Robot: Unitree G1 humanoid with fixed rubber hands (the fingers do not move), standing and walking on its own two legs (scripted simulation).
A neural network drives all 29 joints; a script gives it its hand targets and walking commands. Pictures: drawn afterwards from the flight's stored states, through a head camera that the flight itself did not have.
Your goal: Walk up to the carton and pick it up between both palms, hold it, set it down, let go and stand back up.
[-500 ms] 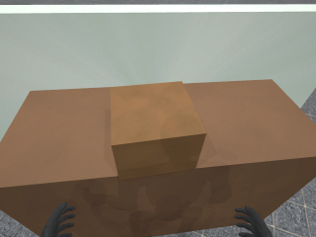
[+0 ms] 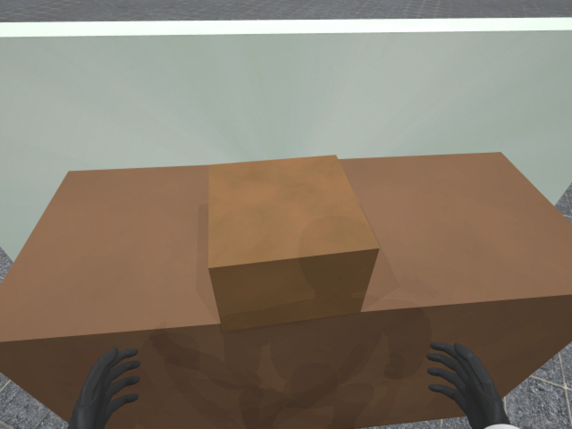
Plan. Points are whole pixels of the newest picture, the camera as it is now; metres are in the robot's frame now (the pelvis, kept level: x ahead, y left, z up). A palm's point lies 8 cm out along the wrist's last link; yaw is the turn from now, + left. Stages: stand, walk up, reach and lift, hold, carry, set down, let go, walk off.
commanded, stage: reach and lift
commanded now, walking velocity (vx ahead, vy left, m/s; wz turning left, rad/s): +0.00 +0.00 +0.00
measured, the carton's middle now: (283, 237) +0.45 +0.03 +0.02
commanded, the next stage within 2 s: none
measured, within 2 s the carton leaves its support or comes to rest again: neither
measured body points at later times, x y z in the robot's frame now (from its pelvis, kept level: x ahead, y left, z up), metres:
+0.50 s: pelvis +0.02 -0.01 +0.00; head +0.01 +0.00 +0.45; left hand +0.20 +0.23 +0.04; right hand +0.24 -0.21 +0.04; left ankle +0.00 +0.13 -0.75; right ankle +0.00 -0.13 -0.75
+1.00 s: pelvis +0.02 -0.01 +0.00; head +0.03 -0.01 +0.45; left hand +0.28 +0.25 +0.09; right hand +0.32 -0.21 +0.08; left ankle +0.00 +0.13 -0.75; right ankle +0.00 -0.13 -0.75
